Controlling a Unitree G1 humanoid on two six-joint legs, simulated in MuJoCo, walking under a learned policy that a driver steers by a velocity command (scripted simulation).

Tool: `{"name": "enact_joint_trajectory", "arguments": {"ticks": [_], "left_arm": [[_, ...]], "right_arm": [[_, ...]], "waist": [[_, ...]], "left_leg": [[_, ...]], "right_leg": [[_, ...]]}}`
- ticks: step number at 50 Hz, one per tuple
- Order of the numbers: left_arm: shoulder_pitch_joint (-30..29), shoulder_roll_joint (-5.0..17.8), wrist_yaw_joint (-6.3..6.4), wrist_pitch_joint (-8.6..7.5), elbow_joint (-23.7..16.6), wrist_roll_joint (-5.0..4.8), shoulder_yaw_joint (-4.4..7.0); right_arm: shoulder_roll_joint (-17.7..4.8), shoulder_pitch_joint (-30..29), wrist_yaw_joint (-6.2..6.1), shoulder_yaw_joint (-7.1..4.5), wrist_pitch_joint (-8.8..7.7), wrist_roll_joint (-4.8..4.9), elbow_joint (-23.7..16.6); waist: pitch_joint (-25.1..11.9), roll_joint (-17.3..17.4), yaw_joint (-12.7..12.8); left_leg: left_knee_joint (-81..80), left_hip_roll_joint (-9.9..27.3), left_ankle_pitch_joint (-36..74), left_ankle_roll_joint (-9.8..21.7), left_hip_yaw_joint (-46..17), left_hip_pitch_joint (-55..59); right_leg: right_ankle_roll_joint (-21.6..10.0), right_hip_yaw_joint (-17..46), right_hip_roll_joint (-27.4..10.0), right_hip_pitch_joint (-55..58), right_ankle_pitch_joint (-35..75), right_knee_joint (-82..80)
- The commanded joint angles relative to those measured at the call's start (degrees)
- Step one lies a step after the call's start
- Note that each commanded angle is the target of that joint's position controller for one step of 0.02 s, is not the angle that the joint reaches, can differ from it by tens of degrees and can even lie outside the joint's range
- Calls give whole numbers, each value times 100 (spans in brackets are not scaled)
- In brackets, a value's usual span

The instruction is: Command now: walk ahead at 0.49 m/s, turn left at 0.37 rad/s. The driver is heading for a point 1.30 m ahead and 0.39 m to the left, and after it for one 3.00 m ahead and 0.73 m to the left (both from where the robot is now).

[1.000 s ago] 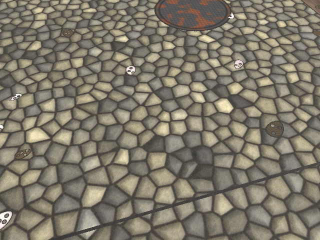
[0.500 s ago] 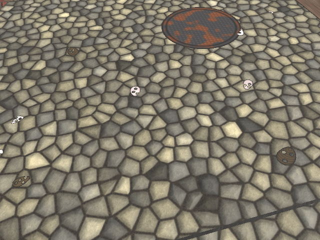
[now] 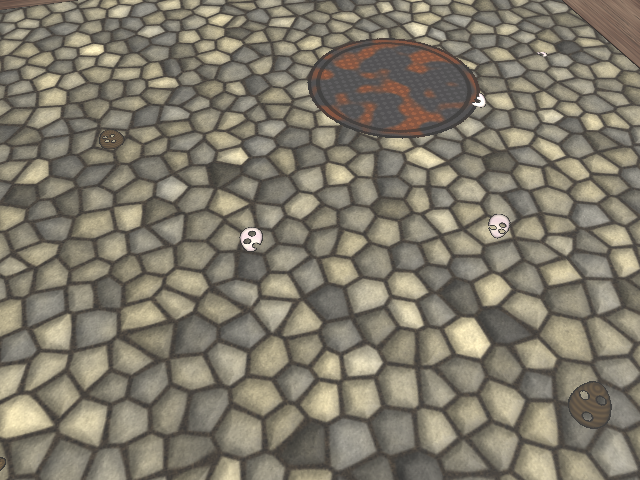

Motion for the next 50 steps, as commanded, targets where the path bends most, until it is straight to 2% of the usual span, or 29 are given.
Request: {"name": "enact_joint_trajectory", "arguments": {"ticks": [1, 4, 7, 9, 10, 11, 12, 13, 14, 15, 16, 17, 18, 21, 26, 30, 34, 36, 37, 38, 39, 40, 41, 42, 43, 44, 45, 47, 50], "left_arm": [[31, 267, 68, 27, -335, 47, 58], [-672, 225, 11, -15, -515, -34, 25], [-1064, 378, -58, -60, -690, -111, 52], [-1032, 558, -101, -124, -740, -127, 112], [-855, 638, -109, -159, -714, -132, 152], [-407, 735, -99, -189, -600, -119, 217], [402, 982, -68, -231, -460, -51, 314], [1220, 1509, -22, -204, -382, 32, 457], [1484, 1500, -67, -124, -249, 23, 478], [1123, 908, -84, -139, -422, 21, 332], [805, 673, -96, -118, -483, -9, 261], [457, 554, -118, -97, -510, -12, 215], [272, 456, -126, -77, -489, -3, 188], [328, 525, -136, -112, -340, 22, 238], [547, 771, -66, -66, -156, 35, 336], [741, 950, -19, 9, -86, -25, 373], [939, 1113, -17, 138, 24, -127, 426], [855, 1290, 4, 205, -9, -156, 473], [818, 1379, 25, 247, -29, -168, 499], [720, 1387, 46, 292, -65, -187, 493], [766, 1244, 67, 269, -169, -104, 430], [1314, 322, -35, 111, -526, 129, 141], [807, 682, -117, -158, -637, -81, 164], [177, 972, -145, -250, -832, -296, 250], [117, 896, -111, -284, -855, -234, 214], [227, 900, -64, -251, -729, -97, 240], [428, 940, -66, -164, -679, -49, 284], [569, 806, -88, -3, -660, 0, 287], [143, 594, -59, 96, -819, 65, 228]], "right_arm": [[-897, -355, -140, -189, -113, 30, -506], [-1032, 33, -211, -245, -50, 108, -471], [-1016, 300, -238, -261, 14, 172, -436], [-1030, 296, -267, -283, 63, 162, -470], [-1030, 240, -279, -293, 95, 138, -511], [-913, 175, -283, -264, 120, 117, -573], [-637, 51, -264, -170, 110, 77, -702], [-183, 341, -236, -44, 35, 81, -879], [-289, 652, -225, -30, -33, 218, -1043], [-879, 463, -241, -170, -14, 278, -953], [-950, 117, -244, -214, 36, 243, -999], [-843, 0, -245, -222, 81, 181, -1023], [-767, -71, -228, -252, 131, 147, -1066], [-499, -132, -159, -237, 258, 157, -1209], [-420, -784, -95, -222, 281, 139, -1587], [-340, -1601, 64, -170, 259, 112, -1918], [-406, -2048, 192, -184, 277, 141, -2236], [-568, -1857, 213, -268, 303, 122, -2288], [-731, -1444, 202, -361, 322, 116, -2218], [-982, -550, 166, -523, 330, 128, -1980], [-1431, 473, 43, -739, 374, 130, -1703], [-2157, 350, -23, -824, 340, 159, -1728], [-1785, 633, -11, -693, 255, 100, -1895], [-1419, 468, 24, -584, 178, 46, -1800], [-1236, 93, 29, -523, 143, 90, -1832], [-998, -399, 25, -442, 144, 85, -1920], [-835, -673, 14, -376, 132, 17, -2007], [-811, -742, -3, -360, 81, 5, -1966], [-953, -415, -95, -379, 27, 20, -1731]], "waist": [[290, 448, 266], [185, 558, -9], [130, 594, -137], [68, 659, -39], [14, 718, 90], [-154, 746, 324], [-709, 544, 697], [-1560, -725, 806], [-1837, -1969, 653], [-1182, -1024, 682], [-689, -487, 620], [-396, -219, 467], [-183, -330, 341], [-42, -384, 246], [77, -187, 356], [309, -148, 620], [478, -184, 652], [231, -362, 418], [-60, -445, 150], [-522, -334, -359], [-1047, 127, -795], [-1468, 1795, -50], [-2376, 1278, -446], [-1531, 869, -514], [-1006, 490, -242], [-683, 218, 56], [-576, 343, 283], [-481, 383, 420], [-213, 388, 315]], "left_leg": [[-1085, 1353, 64, 962, -1273, -1014], [-838, 1300, -10, 781, -1265, -773], [-485, 1491, -450, 708, -1680, -302], [-128, 1595, -656, 616, -2004, -19], [121, 1570, -640, 554, -2112, 26], [545, 1376, -529, 441, -2119, -47], [1663, 1024, -510, 247, -1852, -512], [3591, 278, -1617, -126, -956, -2074], [4921, 266, -2695, -180, -753, -3418], [5580, 614, -2234, -187, -1073, -3705], [5663, 814, -1711, -211, -941, -3652], [5460, 986, -1290, -279, -872, -3412], [5227, 1141, -1034, -315, -840, -3253], [5061, 1267, -581, -419, -610, -3013], [3822, 1286, 344, -495, -580, -3328], [2714, 1231, 895, -401, -155, -3120], [2173, 1121, 272, -161, 163, -3009], [2047, 786, -296, 62, 501, -2307], [1991, 532, -520, 199, 669, -1668], [1585, 237, -224, 398, 772, -441], [1445, 537, -55, 673, 9, 1415], [1044, 2140, -665, 1632, -3184, 3343], [24, 2625, -1448, 1954, -4886, 3600], [-83, 2451, -989, 1603, -4063, 3122], [-65, 2212, -493, 1394, -3304, 2211], [-91, 1986, 111, 1199, -2640, 1322], [-214, 1825, 611, 1118, -2254, 716], [-436, 1672, 1223, 1134, -1873, 150], [-618, 1519, 1825, 1086, -1323, -63]], "right_leg": [[207, -98, 38, 412, 964, -1273], [322, -145, 344, 779, 1545, -2469], [354, -8, 439, 965, 1426, -3050], [278, 63, 469, 1252, 1027, -3367], [209, 23, 489, 1538, 738, -3488], [90, -52, 494, 2121, 492, -3682], [-192, 334, 9, 3319, 332, -3682], [-794, 1950, -1269, 5323, -79, -3820], [-1315, 3969, -2032, 5840, -1175, -4381], [-1145, 3516, -1802, 5215, -1438, -4480], [-922, 2529, -1545, 4520, -923, -4500], [-815, 1865, -1229, 3913, -336, -4676], [-754, 1377, -1030, 3531, 63, -4841], [-801, 400, -775, 3111, 1066, -5139], [-870, -413, -845, 3377, 1820, -5233], [-771, -933, -889, 3555, 1638, -5228], [-620, -1220, -1096, 4097, 2030, -4923], [-511, -1453, -1087, 4177, 3746, -4281], [-455, -1566, -1037, 4152, 4681, -3593], [-319, -1731, -846, 3818, 5015, -2439], [-57, -1726, -613, 2447, 3678, -755], [267, -1344, 466, -261, -1922, 1352], [177, 67, 680, -872, -2311, 2090], [49, 126, 431, -1371, -1714, 2056], [-27, 87, 192, -1180, -1171, 1563], [13, 61, -39, -708, -829, 1102], [44, 96, -196, -230, -617, 807], [171, -19, -217, 143, -402, 465], [348, -143, -161, -80, 351, -323]]}}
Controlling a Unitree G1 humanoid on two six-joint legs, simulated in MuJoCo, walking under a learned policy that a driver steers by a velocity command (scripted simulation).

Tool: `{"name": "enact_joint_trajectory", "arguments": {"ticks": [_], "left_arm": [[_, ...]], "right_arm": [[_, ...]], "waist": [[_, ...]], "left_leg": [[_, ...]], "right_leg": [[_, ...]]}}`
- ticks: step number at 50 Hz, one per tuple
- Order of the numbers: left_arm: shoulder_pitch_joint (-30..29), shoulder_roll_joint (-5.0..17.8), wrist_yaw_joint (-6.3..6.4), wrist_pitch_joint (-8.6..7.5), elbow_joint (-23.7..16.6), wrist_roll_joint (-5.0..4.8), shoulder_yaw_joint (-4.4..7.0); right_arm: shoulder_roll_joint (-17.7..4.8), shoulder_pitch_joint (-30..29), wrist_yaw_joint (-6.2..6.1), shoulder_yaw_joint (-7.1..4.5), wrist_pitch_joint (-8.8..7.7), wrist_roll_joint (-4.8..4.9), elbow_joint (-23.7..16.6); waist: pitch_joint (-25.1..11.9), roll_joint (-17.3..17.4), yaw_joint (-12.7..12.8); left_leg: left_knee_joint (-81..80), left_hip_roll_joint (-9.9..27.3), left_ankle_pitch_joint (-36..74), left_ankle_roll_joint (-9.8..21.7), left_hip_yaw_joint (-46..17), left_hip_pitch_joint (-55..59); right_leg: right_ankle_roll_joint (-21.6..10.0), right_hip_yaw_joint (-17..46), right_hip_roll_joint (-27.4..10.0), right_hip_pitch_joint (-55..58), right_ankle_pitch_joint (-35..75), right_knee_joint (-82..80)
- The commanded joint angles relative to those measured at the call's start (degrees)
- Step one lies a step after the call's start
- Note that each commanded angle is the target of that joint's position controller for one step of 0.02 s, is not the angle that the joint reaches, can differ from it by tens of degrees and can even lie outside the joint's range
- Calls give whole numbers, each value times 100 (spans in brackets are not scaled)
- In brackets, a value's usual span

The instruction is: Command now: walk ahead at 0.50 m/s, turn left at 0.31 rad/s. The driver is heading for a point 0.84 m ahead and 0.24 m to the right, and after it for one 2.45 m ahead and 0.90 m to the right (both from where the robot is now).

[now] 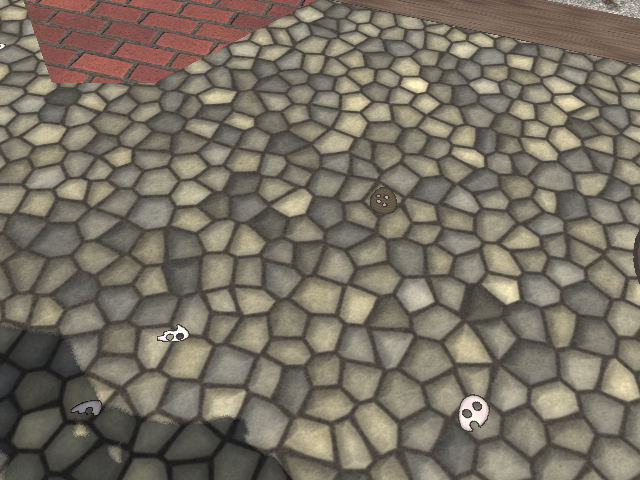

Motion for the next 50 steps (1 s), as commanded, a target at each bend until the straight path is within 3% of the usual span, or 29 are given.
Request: {"name": "enact_joint_trajectory", "arguments": {"ticks": [1, 6, 11, 13, 14, 15, 16, 17, 18, 19, 20, 21, 22, 23, 26, 29, 32, 35, 37, 39, 40, 41, 42, 43, 44, 45, 46, 47, 50], "left_arm": [[66, 315, 23, 44, -307, 49, 83], [-847, 161, -97, -22, -530, -44, 9], [-1447, 218, -275, -117, -829, -77, -4], [-1318, 265, -324, -140, -850, -82, 10], [-1068, 334, -328, -140, -797, -91, 38], [-635, 453, -309, -133, -690, -87, 99], [152, 655, -277, -122, -477, -74, 199], [1187, 979, -238, -102, -304, -16, 271], [1642, 1372, -262, -74, -169, -21, 384], [1682, 876, -264, -29, -127, -168, 266], [1209, 682, -223, 20, -243, -163, 203], [839, 620, -201, 67, -360, -98, 173], [645, 556, -206, 87, -411, -67, 147], [557, 500, -198, 78, -455, -15, 119], [545, 577, -166, 60, -467, -83, 154], [742, 773, -69, 88, -409, -123, 232], [1030, 818, -1, 167, -334, -176, 254], [1317, 827, 30, 244, -268, -212, 264], [1360, 818, 50, 289, -275, -210, 271], [1227, 783, 64, 333, -330, -196, 276], [1180, 616, 62, 340, -374, -177, 226], [1078, 286, 42, 313, -490, -119, 108], [1701, -91, 46, 246, -665, -205, -19], [1780, 349, 59, 222, -666, -274, 41], [1367, 728, 58, 256, -640, -264, 152], [1064, 725, 58, 299, -684, -205, 171], [901, 663, 36, 320, -738, -157, 184], [860, 586, 1, 353, -774, -166, 199], [791, 317, -59, 444, -870, -191, 156]], "right_arm": [[-811, -100, -109, -187, -149, 8, -299], [-883, 348, -171, -165, -122, 54, -27], [-933, 769, -204, -168, -37, 56, 257], [-976, 743, -232, -181, 18, 60, 306], [-1049, 624, -241, -196, 36, 52, 293], [-1113, 505, -244, -207, 52, 40, 272], [-1068, 395, -246, -173, 63, 14, 240], [-893, 361, -261, -85, 40, -85, 122], [-289, 1198, -188, 88, -74, -66, 123], [-667, 926, -144, 50, -197, -40, 127], [-955, 240, -97, -25, -284, 106, -80], [-903, -176, -97, 5, -340, 87, -183], [-853, -330, -109, -15, -357, -16, -224], [-819, -239, -124, -40, -336, -83, -243], [-613, -90, -186, -16, -214, -122, -259], [-481, -738, -229, 44, -175, -122, -446], [-402, -1379, -175, 77, -234, -78, -560], [-506, -1826, -106, 45, -308, -1, -687], [-656, -1876, -70, -20, -362, 25, -733], [-775, -1512, -67, -99, -414, 41, -657], [-884, -1067, -98, -171, -431, 14, -547], [-1164, -279, -155, -262, -448, -80, -466], [-1669, 355, -183, -398, -358, -155, -322], [-1370, 493, -138, -352, -310, -57, -236], [-979, 274, -144, -244, -296, -30, -293], [-821, 0, -144, -181, -269, -52, -320], [-671, -249, -135, -127, -248, -65, -295], [-579, -396, -138, -91, -246, -93, -266], [-675, -452, -127, -138, -309, -79, -128]], "waist": [[-275, 456, 148], [-26, 603, -272], [196, 604, -459], [131, 703, -332], [-15, 790, -181], [-327, 857, 61], [-857, 771, 463], [-1666, 323, 851], [-2434, -1293, 527], [-2367, -1108, 692], [-1353, -651, 694], [-828, -9, 572], [-443, 285, 391], [-412, 201, 193], [-389, -100, -2], [-222, -123, 161], [-186, -211, 412], [-198, -272, 559], [-228, -342, 496], [-310, -483, 229], [-521, -467, 0], [-1143, -60, -379], [-1912, 1527, -268], [-1787, 1857, -296], [-1083, 1211, -388], [-666, 832, -312], [-358, 752, -192], [-200, 884, -60], [-88, 905, 56]], "left_leg": [[-1002, 1469, 2124, 953, -1077, 191], [-1032, 1386, 1236, 617, -889, 510], [-575, 1846, 1533, 630, -1239, 1583], [-339, 1931, 2065, 524, -1281, 1796], [-116, 1894, 2834, 449, -1155, 1842], [358, 1773, 3940, 360, -972, 1807], [1283, 1500, 4572, 206, -677, 1550], [2871, 1233, 3303, 14, -463, 467], [5093, 207, -786, -492, -208, -1897], [5639, 307, -2122, -467, -713, -2768], [5695, 624, -1700, -434, -680, -3205], [5382, 845, -1272, -418, -542, -3077], [4932, 987, -1044, -462, -454, -2892], [4603, 1122, -880, -503, -471, -2535], [3823, 1142, -784, -738, -312, -2158], [2692, 1056, 112, -899, -248, -2095], [1579, 828, 1091, -942, -249, -1713], [1043, 655, 1197, -931, -314, -1447], [722, 604, 875, -851, -396, -1225], [416, 599, 566, -674, -343, -643], [229, 717, 511, -516, -332, 78], [315, 1529, 281, -160, -1020, 1355], [92, 2818, -587, 701, -3126, 3255], [-272, 3162, -1755, 897, -4286, 3252], [-377, 2904, -1890, 677, -3607, 2643], [-439, 2647, -1294, 500, -2820, 2019], [-596, 2395, -726, 431, -2258, 1481], [-750, 2220, -341, 366, -1814, 1089], [-1101, 2081, 388, 435, -998, 638]], "right_leg": [[131, -43, -54, -175, 935, -741], [8, -160, 233, -25, 2309, -2489], [-251, -163, 388, -510, 1678, -3100], [-399, -229, 490, -223, 1232, -3278], [-499, -372, 627, 173, 1004, -3312], [-636, -575, 837, 897, 941, -3361], [-850, -612, 896, 2067, 1253, -3418], [-1280, 445, 6, 3822, 1762, -3198], [-2317, 3158, -1286, 5982, 851, -3561], [-2233, 4119, -1286, 6126, -100, -4259], [-1937, 3339, -1097, 5335, -292, -4399], [-1790, 2721, -863, 4442, 146, -4519], [-1743, 2337, -659, 3712, 740, -4659], [-1711, 2099, -487, 3293, 1144, -4788], [-1793, 1628, -248, 2646, 1628, -5017], [-1671, 1290, -62, 2256, 1519, -5098], [-1439, 1183, 112, 2142, 1138, -4957], [-1372, 1508, 15, 2352, 790, -4676], [-1283, 1872, -81, 2609, 560, -4396], [-1133, 2088, -44, 2668, 547, -3993], [-973, 1994, 181, 2499, 593, -3553], [-752, 1579, 499, 1915, 275, -2240], [-382, 668, 1251, 73, -1432, -465], [-291, 621, 914, -893, -2061, 615], [-250, 687, 683, -1127, -1556, 1051], [-204, 525, 511, -1024, -1119, 1092], [-166, 483, 373, -893, -791, 882], [-154, 456, 226, -687, -586, 725], [-74, 290, 113, -474, -193, 475]]}}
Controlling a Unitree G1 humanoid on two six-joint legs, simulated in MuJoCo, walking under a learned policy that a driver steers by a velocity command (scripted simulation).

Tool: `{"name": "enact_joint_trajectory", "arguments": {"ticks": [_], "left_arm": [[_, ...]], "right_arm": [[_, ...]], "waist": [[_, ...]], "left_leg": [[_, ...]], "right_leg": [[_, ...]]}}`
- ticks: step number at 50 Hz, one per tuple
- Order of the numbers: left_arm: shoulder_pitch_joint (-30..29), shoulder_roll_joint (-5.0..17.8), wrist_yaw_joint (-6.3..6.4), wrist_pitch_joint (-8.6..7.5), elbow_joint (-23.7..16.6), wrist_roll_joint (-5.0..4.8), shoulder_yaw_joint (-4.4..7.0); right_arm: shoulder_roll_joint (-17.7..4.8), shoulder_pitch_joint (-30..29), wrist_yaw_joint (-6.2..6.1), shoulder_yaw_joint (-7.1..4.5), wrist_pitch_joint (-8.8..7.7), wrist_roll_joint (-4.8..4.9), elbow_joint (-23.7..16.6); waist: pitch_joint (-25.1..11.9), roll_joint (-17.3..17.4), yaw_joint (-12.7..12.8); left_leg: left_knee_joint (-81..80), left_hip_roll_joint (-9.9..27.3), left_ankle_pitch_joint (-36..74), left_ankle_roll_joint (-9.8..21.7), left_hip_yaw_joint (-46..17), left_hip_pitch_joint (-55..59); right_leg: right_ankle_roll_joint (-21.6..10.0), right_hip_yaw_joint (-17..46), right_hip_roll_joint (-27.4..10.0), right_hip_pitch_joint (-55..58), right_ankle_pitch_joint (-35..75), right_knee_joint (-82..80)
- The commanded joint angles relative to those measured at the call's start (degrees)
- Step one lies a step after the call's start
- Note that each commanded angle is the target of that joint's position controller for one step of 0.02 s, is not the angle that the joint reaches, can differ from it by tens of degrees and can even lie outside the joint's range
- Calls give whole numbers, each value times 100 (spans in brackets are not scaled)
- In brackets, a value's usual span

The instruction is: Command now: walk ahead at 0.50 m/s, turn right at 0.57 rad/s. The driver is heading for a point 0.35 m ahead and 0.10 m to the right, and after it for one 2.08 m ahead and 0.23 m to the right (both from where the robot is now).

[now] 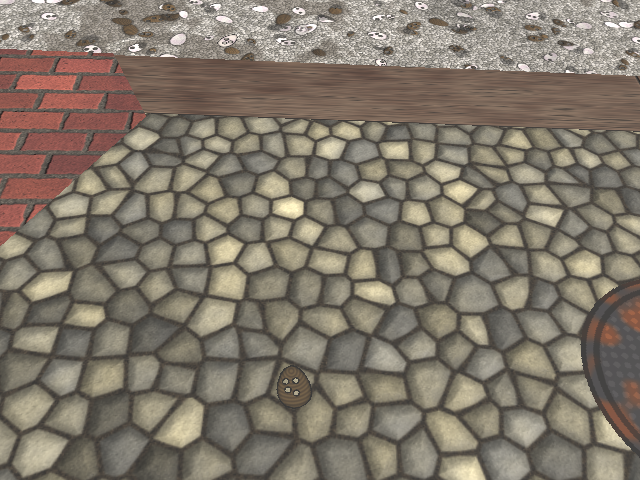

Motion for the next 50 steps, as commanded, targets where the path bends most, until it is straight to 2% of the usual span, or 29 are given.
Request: {"name": "enact_joint_trajectory", "arguments": {"ticks": [1, 7, 10, 12, 14, 15, 16, 17, 18, 19, 20, 21, 22, 24, 26, 29, 32, 36, 39, 40, 41, 42, 43, 44, 45, 46, 47, 48, 50], "left_arm": [[-156, 173, -37, -8, -552, 21, 58], [-1006, 25, -182, -67, -776, 33, -26], [-1504, 0, -287, -78, -976, 13, -49], [-1667, 68, -342, -69, -1103, 3, -27], [-1497, 231, -359, -44, -1146, 39, 57], [-1101, 389, -345, -20, -1077, 61, 148], [-206, 635, -301, 1, -843, 53, 308], [810, 1047, -187, 54, -592, 32, 502], [617, 1759, -140, 13, -644, -16, 574], [859, 1300, -168, -81, -809, 14, 431], [701, 992, -197, -160, -707, 76, 326], [392, 869, -192, -196, -707, 54, 283], [-7, 716, -181, -197, -766, 71, 232], [-366, 578, -148, -212, -865, 158, 167], [-333, 615, -94, -250, -773, 120, 176], [-90, 748, 21, -231, -604, 83, 215], [152, 787, 76, -183, -459, 40, 230], [479, 686, 72, -188, -187, 26, 187], [526, 727, 54, -152, -46, 72, 197], [467, 724, 50, -131, -27, 73, 193], [437, 631, 55, -117, -28, 90, 153], [435, 477, 78, -114, -107, 163, 71], [1055, 241, 76, -188, -165, 98, -15], [954, 343, 69, -268, -210, 133, -40], [322, 694, 36, -323, -308, 44, 47], [-156, 664, 22, -376, -403, 49, 27], [-412, 594, 11, -423, -485, 138, 25], [-406, 548, 15, -444, -487, 221, 48], [-289, 389, 15, -445, -463, 263, 29]], "right_arm": [[-750, -43, -10, -197, -114, 4, -176], [-1044, 106, -61, -256, -41, 35, 112], [-1204, 339, -66, -288, 29, 106, 259], [-1310, 413, -62, -324, 94, 169, 331], [-1474, 379, -87, -375, 160, 215, 342], [-1565, 362, -111, -404, 199, 236, 338], [-1529, 303, -137, -385, 234, 254, 317], [-1301, 394, -161, -291, 208, 141, 230], [-448, 905, -71, -6, 67, -105, -147], [-896, 391, 11, -54, -146, 72, -184], [-1159, -163, 50, -132, -231, 281, -362], [-1062, -255, 21, -85, -276, 224, -380], [-1053, -243, -24, -102, -271, 82, -317], [-1077, -59, -24, -149, -137, 10, -271], [-908, -76, -31, -115, -30, -42, -258], [-686, -701, -35, -27, 10, -65, -420], [-564, -1353, 36, 39, -30, -7, -560], [-701, -1596, 157, 17, -111, 76, -610], [-825, -1509, 186, -32, -126, 84, -653], [-876, -1275, 175, -67, -131, 80, -604], [-1018, -745, 152, -154, -142, 53, -448], [-1253, 90, 145, -226, -157, 11, -317], [-1774, 778, 158, -381, -110, -26, -197], [-1462, 956, 235, -311, -74, 176, -80], [-1122, 671, 232, -203, -46, 238, -148], [-1019, 386, 212, -161, 7, 151, -257], [-949, 230, 200, -132, 47, 106, -286], [-856, 148, 171, -95, 51, 67, -324], [-842, 124, 123, -87, 68, 75, -339]], "waist": [[128, 926, 12], [260, 717, -242], [421, 693, -400], [496, 728, -384], [296, 871, -172], [10, 943, 92], [-453, 819, 603], [-999, 346, 1034], [-1440, -1358, 304], [-2260, -729, 761], [-1419, -392, 804], [-904, 6, 561], [-589, 223, 309], [-420, 73, -17], [-310, 107, -76], [-69, 70, 105], [32, -72, 366], [64, -212, 539], [171, -396, 480], [113, -415, 337], [-218, -309, 90], [-993, 43, -249], [-1822, 1447, -207], [-1700, 1942, -271], [-834, 1296, -339], [-365, 759, -312], [28, 535, -214], [55, 583, -72], [-59, 860, 67]], "left_leg": [[-1338, 1576, 794, 982, -1200, 671], [-1340, 1506, 1499, 827, -81, 960], [-1282, 1619, 1474, 729, 185, 1261], [-1113, 1740, 1847, 643, 323, 1564], [-490, 1752, 3536, 522, 573, 1758], [194, 1698, 4519, 452, 714, 1769], [1339, 1515, 4871, 305, 911, 1423], [3004, 1302, 3502, 65, 913, 63], [5081, 161, -1964, -281, 540, -2587], [5739, 68, -2266, -202, -791, -3124], [5685, 303, -1695, -104, -804, -3553], [5201, 529, -1195, -53, -763, -3365], [4727, 695, -916, -97, -755, -2997], [4270, 811, -650, -189, -781, -2336], [3839, 751, -469, -358, -662, -2187], [2692, 583, 521, -518, -601, -2220], [1437, 303, 1464, -513, -584, -1786], [801, 295, 1728, -337, -620, -1601], [627, 275, 922, -7, -475, -1595], [471, 179, 727, 140, -326, -1293], [336, 67, 782, 334, -230, -576], [543, 639, 1210, 707, -923, 773], [297, 1735, 431, 1678, -3181, 2839], [-629, 2066, -988, 1871, -4807, 3208], [-745, 1966, -1641, 1587, -4438, 2619], [-806, 1731, -1367, 1418, -3807, 1925], [-915, 1519, -812, 1393, -3363, 1326], [-990, 1305, -287, 1314, -3041, 1015], [-1088, 1046, 467, 1315, -2647, 742]], "right_leg": [[101, 231, -422, -1077, 490, -163], [59, -64, -386, -929, 1921, -1876], [-76, -323, -315, -803, 1907, -2503], [-230, -470, -242, -735, 1527, -2765], [-463, -776, 62, -171, 933, -2927], [-607, -950, 308, 443, 715, -3008], [-813, -1045, 585, 1686, 1049, -3389], [-1103, -243, 224, 3523, 1243, -3449], [-2123, 3067, -1347, 5329, 394, -3975], [-2341, 4433, -1711, 5576, -345, -4804], [-2028, 3607, -1550, 5057, 95, -4892], [-1848, 2897, -1295, 4210, 656, -4879], [-1706, 2385, -1078, 3435, 1271, -4911], [-1671, 1963, -844, 2537, 1979, -5156], [-1724, 1646, -737, 2081, 2414, -5273], [-1564, 1276, -482, 1778, 2304, -5314], [-1308, 1177, -285, 1631, 1689, -5226], [-1208, 1411, -620, 2197, 1306, -4965], [-1104, 1559, -922, 2800, 1926, -4681], [-1022, 1459, -874, 2918, 2572, -4416], [-898, 1190, -619, 2981, 3519, -3751], [-708, 833, -333, 2491, 3355, -2427], [-180, 220, 484, 521, 1536, -348], [-64, 371, 668, -709, -1193, 412], [-122, 525, 314, -1261, -915, 699], [-153, 380, 124, -1233, -512, 542], [-132, 283, -17, -1199, -241, 128], [-106, 286, -167, -913, 10, -282], [28, 159, -179, -540, 174, -805]]}}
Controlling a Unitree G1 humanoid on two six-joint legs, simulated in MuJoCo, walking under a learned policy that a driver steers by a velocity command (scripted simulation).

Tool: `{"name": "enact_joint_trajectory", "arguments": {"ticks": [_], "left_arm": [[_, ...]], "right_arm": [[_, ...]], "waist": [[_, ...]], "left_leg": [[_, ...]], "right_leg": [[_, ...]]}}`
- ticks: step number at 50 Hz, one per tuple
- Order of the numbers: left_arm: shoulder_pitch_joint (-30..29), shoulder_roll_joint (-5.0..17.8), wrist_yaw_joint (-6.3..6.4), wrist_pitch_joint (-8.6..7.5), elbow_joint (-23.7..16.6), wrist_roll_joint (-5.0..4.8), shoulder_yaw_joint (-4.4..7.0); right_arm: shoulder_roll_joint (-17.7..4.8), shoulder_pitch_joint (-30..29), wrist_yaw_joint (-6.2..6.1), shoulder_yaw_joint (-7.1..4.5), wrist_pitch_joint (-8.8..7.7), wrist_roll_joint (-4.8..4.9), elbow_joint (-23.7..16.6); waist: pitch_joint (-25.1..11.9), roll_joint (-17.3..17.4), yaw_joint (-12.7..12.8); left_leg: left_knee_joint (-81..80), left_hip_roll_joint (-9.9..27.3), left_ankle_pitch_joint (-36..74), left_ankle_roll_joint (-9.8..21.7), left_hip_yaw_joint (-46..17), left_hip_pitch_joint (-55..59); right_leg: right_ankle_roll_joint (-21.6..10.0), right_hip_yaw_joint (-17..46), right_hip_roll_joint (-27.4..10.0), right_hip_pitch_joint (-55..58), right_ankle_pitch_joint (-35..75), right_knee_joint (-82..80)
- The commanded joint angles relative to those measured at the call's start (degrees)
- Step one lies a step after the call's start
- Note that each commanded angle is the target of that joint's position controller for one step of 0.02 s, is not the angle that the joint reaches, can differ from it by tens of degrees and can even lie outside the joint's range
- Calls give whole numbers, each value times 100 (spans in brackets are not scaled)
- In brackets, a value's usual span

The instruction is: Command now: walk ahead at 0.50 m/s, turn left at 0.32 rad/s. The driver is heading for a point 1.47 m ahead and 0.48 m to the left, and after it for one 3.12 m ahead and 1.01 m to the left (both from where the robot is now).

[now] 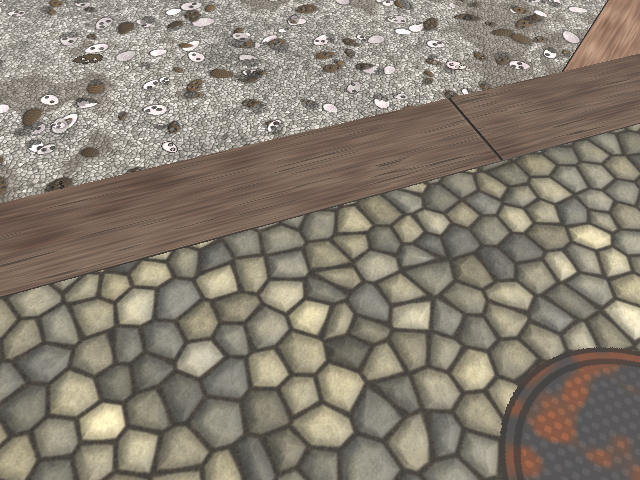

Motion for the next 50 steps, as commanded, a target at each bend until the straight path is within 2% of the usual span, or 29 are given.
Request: {"name": "enact_joint_trajectory", "arguments": {"ticks": [1, 6, 10, 13, 15, 16, 17, 18, 19, 20, 21, 22, 23, 25, 28, 32, 35, 37, 39, 40, 41, 42, 43, 44, 45, 46, 47, 48, 50], "left_arm": [[-131, 488, 20, -139, -489, 80, 164], [-1105, 227, 9, -162, -667, 35, 55], [-1741, 289, -85, -247, -787, -59, 69], [-1739, 465, -114, -312, -796, -98, 153], [-1053, 653, -65, -346, -617, -86, 271], [-308, 878, -12, -360, -519, -7, 359], [485, 1354, 37, -309, -420, 81, 482], [729, 1239, -21, -221, -239, -25, 476], [435, 777, -21, -197, -299, -68, 359], [182, 575, -11, -164, -319, -50, 295], [-58, 451, -22, -149, -276, -26, 243], [-213, 340, -25, -155, -231, 6, 204], [-305, 340, -29, -169, -190, 28, 201], [-328, 406, -41, -225, -87, -5, 239], [-281, 629, -29, -250, 86, -2, 312], [-169, 826, 3, -187, 258, -45, 341], [109, 1001, 11, -113, 431, -125, 381], [194, 1109, 17, -40, 509, -183, 416], [194, 1294, 55, 39, 520, -220, 467], [156, 1342, 80, 87, 509, -235, 475], [186, 1213, 111, 97, 482, -213, 415], [448, 700, 97, 49, 293, 14, 237], [568, 391, 21, -136, 26, 46, 69], [-38, 952, -62, -279, -45, -154, 206], [-292, 932, -96, -349, -120, -279, 180], [-302, 822, -51, -362, -52, -186, 153], [-248, 862, -19, -316, 19, -73, 190], [-105, 850, -30, -243, 73, -50, 199], [38, 689, -27, -128, 161, -2, 171]], "right_arm": [[-748, -12, -87, -174, -41, 14, -382], [-988, 383, -253, -267, 47, 101, -197], [-966, 787, -311, -271, 156, 147, -65], [-981, 786, -343, -298, 228, 151, -65], [-870, 604, -339, -281, 254, 140, -137], [-633, 482, -311, -197, 230, 84, -245], [-249, 931, -311, -78, 181, 96, -371], [-362, 1283, -315, -45, 145, 172, -470], [-855, 969, -316, -177, 165, 215, -377], [-944, 508, -308, -217, 200, 167, -438], [-859, 294, -293, -223, 221, 114, -495], [-786, 198, -271, -246, 246, 87, -534], [-667, 228, -238, -233, 279, 116, -557], [-463, 139, -201, -193, 327, 123, -641], [-388, -182, -160, -155, 323, 85, -801], [-294, -845, -13, -85, 236, 94, -964], [-308, -1335, 82, -74, 235, 117, -1194], [-396, -1474, 129, -107, 250, 110, -1330], [-604, -1186, 133, -218, 292, 70, -1356], [-805, -564, 114, -340, 317, 66, -1226], [-1131, 428, 33, -531, 355, 91, -964], [-1703, 1030, -98, -681, 408, 123, -850], [-1909, 797, -69, -636, 319, 138, -1066], [-1387, 807, -23, -492, 246, 94, -1071], [-1143, 632, -25, -411, 193, 59, -998], [-994, 252, -32, -358, 166, 49, -1000], [-788, -57, -45, -286, 143, 2, -1040], [-720, -224, -61, -245, 131, -56, -1084], [-739, -241, -85, -242, 67, -51, -980]], "waist": [[-228, 725, 87], [-110, 652, -198], [-70, 678, -391], [-68, 826, -257], [-330, 881, 161], [-958, 670, 537], [-1871, -467, 617], [-2073, -1672, 484], [-1202, -901, 543], [-596, -461, 545], [-213, -250, 425], [-32, -334, 305], [48, -475, 205], [74, -466, 157], [88, -257, 175], [175, -124, 410], [298, -108, 543], [313, -145, 500], [-3, -338, 229], [-366, -328, -160], [-869, -153, -656], [-1411, 971, -646], [-2327, 1737, -271], [-2098, 949, -629], [-1304, 766, -515], [-819, 243, -231], [-605, 315, -32], [-520, 462, 130], [-481, 476, 222]], "left_leg": [[-1243, 1399, 594, 1054, -1980, 921], [-1191, 1131, 976, 866, -1490, 491], [-901, 1164, 682, 750, -1766, 569], [-540, 1282, 586, 634, -2220, 888], [58, 1077, 998, 432, -2189, 766], [1140, 823, 910, 249, -1881, 301], [2983, 104, -602, -140, -1082, -1260], [4152, 133, -2554, -257, -751, -2484], [4663, 496, -2164, -309, -820, -2886], [4739, 674, -1690, -352, -628, -2882], [4563, 819, -1358, -394, -533, -2755], [4375, 974, -1132, -404, -511, -2606], [4279, 1072, -995, -417, -448, -2398], [4104, 1144, -743, -475, -336, -2363], [3423, 1205, -87, -558, -319, -2541], [2072, 1098, 1048, -453, 12, -2188], [1496, 1018, 1014, -301, 212, -2134], [1266, 895, 558, -133, 377, -2059], [1182, 515, -68, 105, 720, -1361], [992, 263, -94, 276, 861, -497], [737, 114, 210, 504, 740, 1041], [658, 1354, 139, 1065, -1284, 2983], [-370, 2465, -903, 2058, -4458, 4048], [-670, 2343, -1237, 1737, -4105, 3866], [-703, 2159, -937, 1495, -3208, 3088], [-728, 1910, -313, 1291, -2555, 2183], [-800, 1735, 435, 1183, -2088, 1551], [-937, 1623, 854, 1164, -1868, 1112], [-1139, 1555, 1475, 1245, -1516, 671]], "right_leg": [[181, 127, -326, -1041, 317, -607], [434, 66, -86, -633, 1762, -2363], [421, 125, 158, -186, 2196, -3146], [280, 224, 199, 190, 1756, -3549], [15, 125, 124, 1260, 1696, -3946], [-303, 559, -468, 2538, 1610, -3773], [-990, 2246, -1710, 4586, 1136, -3743], [-1469, 4050, -2480, 4943, -106, -4244], [-1286, 3634, -2270, 4208, -727, -4447], [-1084, 2774, -1994, 3504, -343, -4543], [-999, 2170, -1733, 2880, 251, -4727], [-938, 1714, -1545, 2476, 691, -4879], [-903, 1351, -1421, 2149, 952, -5034], [-986, 848, -1370, 1927, 1458, -5256], [-1069, 266, -1411, 2024, 2195, -5370], [-871, -536, -1257, 2139, 2528, -5350], [-758, -771, -1412, 2548, 2617, -5264], [-658, -927, -1527, 2909, 3243, -4986], [-528, -1166, -1521, 3103, 5133, -4167], [-424, -1328, -1422, 2981, 5816, -3253], [-230, -1459, -1218, 2231, 5504, -1949], [68, -1510, -734, 227, 2226, 89], [249, -375, 312, -1402, -1459, 1633], [149, 330, -48, -1980, -1120, 1815], [41, 181, -282, -2082, -639, 1481], [47, 126, -536, -1789, -218, 939], [88, 119, -709, -1394, 31, 507], [131, 123, -784, -1047, 194, 380], [285, 7, -767, -798, 404, 91]]}}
